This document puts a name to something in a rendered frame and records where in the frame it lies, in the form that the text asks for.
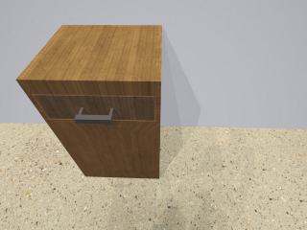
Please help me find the drawer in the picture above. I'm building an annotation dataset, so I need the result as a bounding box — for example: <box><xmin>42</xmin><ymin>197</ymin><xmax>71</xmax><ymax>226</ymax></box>
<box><xmin>34</xmin><ymin>94</ymin><xmax>155</xmax><ymax>121</ymax></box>

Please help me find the cabinet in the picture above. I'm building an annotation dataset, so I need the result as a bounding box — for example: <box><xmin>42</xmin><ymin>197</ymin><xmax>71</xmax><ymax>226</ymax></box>
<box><xmin>16</xmin><ymin>25</ymin><xmax>162</xmax><ymax>179</ymax></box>

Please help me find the handle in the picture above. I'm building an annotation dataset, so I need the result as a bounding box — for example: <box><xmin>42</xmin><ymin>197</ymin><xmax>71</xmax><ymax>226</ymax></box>
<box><xmin>74</xmin><ymin>107</ymin><xmax>114</xmax><ymax>125</ymax></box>

